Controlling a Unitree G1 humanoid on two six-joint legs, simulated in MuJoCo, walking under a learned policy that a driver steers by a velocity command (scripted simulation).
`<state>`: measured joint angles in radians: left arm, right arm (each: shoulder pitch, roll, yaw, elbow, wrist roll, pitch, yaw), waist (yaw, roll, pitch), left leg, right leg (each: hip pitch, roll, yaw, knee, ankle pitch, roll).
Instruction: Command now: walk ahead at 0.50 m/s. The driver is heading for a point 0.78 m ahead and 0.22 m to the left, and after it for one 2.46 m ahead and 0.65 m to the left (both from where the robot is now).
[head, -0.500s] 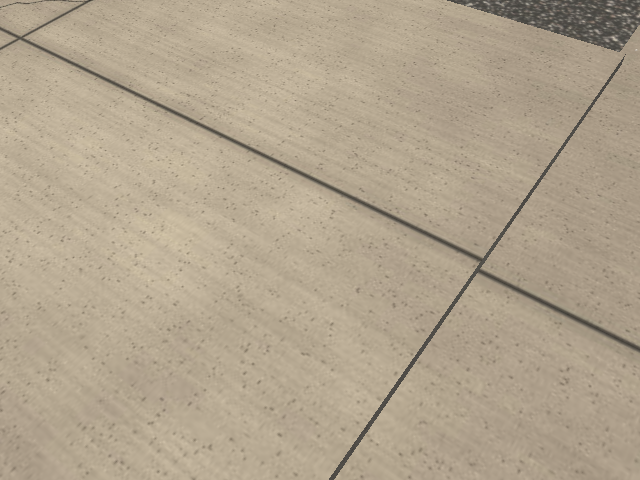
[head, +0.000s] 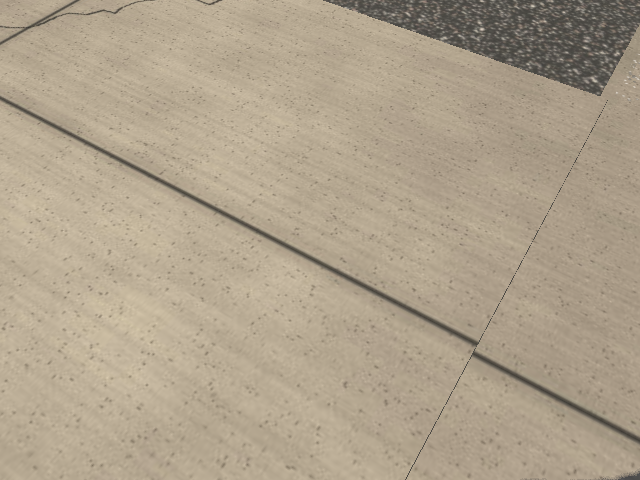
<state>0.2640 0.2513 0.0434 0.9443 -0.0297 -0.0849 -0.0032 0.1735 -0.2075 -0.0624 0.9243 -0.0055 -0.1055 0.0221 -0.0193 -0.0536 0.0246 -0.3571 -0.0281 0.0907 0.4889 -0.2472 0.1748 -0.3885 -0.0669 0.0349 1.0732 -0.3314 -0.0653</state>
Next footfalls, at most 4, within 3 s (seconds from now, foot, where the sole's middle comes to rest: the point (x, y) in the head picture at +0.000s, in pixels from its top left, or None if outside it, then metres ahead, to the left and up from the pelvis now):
0.34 right None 0.25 -0.17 -0.81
0.82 left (288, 444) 0.55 0.07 -0.77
1.34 right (322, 311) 0.88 -0.01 -0.77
1.86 left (160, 298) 0.92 0.39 -0.77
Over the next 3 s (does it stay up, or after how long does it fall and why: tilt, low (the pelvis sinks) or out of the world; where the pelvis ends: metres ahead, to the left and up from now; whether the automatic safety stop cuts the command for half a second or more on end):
stays up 1.40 0.56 0.00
